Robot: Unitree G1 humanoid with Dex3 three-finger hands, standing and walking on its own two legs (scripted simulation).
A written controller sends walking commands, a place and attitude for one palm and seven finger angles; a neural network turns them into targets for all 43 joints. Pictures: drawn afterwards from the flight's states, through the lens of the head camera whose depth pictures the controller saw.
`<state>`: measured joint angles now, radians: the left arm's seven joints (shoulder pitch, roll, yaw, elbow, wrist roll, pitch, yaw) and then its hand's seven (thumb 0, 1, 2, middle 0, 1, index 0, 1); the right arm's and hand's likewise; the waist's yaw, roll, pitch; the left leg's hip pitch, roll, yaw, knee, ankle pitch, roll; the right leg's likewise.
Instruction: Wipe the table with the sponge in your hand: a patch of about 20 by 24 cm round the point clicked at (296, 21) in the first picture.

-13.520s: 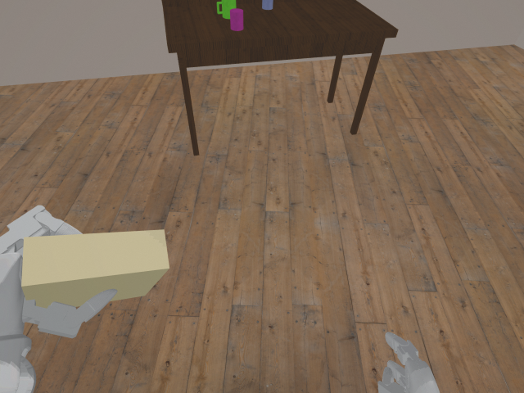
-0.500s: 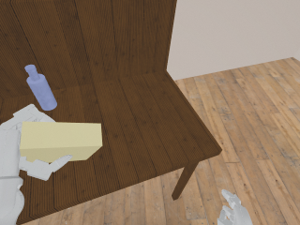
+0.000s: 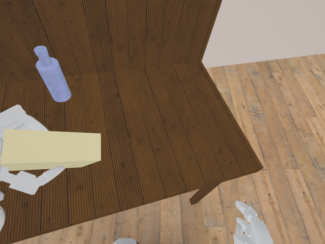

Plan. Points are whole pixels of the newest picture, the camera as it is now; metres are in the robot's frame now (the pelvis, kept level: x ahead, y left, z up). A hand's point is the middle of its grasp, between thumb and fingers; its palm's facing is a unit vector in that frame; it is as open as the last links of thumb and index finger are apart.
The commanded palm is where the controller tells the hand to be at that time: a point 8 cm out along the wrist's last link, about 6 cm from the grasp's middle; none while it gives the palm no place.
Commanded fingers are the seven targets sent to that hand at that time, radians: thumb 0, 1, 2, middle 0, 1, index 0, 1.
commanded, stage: come to a stop and stand still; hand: left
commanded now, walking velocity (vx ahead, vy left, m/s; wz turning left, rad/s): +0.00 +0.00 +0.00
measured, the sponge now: (65, 152) +0.25 +0.22 +0.11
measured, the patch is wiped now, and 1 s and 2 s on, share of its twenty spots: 0.00 0.00 0.00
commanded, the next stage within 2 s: look again from close up in 0.14 s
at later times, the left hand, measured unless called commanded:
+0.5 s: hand (40, 180) +0.18 +0.22 +0.15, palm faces +0.28 -0.89 -0.36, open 9.3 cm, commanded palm +0.12 +0.26 +0.18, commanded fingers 0.00 0.10 1.30 -1.20 -1.60 -1.20 -1.60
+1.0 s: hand (30, 185) +0.17 +0.23 +0.16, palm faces +0.32 -0.88 -0.36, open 9.3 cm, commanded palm +0.12 +0.26 +0.18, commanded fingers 0.00 0.10 1.30 -1.20 -1.60 -1.20 -1.60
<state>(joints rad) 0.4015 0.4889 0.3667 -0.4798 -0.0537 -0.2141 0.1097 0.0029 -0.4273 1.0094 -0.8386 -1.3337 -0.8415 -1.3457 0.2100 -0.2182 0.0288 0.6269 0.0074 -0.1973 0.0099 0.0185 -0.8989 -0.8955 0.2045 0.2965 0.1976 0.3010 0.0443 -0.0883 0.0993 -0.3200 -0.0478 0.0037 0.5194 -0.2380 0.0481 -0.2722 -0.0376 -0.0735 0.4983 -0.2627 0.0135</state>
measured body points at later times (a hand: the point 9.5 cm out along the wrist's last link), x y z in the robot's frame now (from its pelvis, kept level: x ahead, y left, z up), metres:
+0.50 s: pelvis -0.04 -0.02 +0.00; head -0.01 +0.00 +0.45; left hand +0.16 +0.27 +0.17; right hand +0.13 -0.26 -0.07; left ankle +0.02 +0.08 -0.74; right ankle -0.01 -0.13 -0.74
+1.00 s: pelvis -0.05 -0.01 +0.00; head -0.03 +0.00 +0.45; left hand +0.15 +0.27 +0.18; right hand +0.13 -0.24 -0.06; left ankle +0.02 +0.08 -0.74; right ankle -0.01 -0.13 -0.74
